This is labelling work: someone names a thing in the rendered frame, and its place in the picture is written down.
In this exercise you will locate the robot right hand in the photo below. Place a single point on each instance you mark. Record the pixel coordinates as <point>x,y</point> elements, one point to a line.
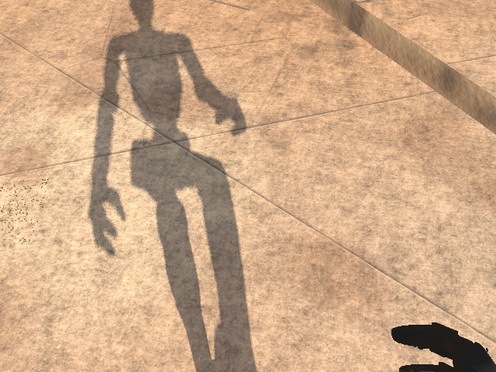
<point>444,341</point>

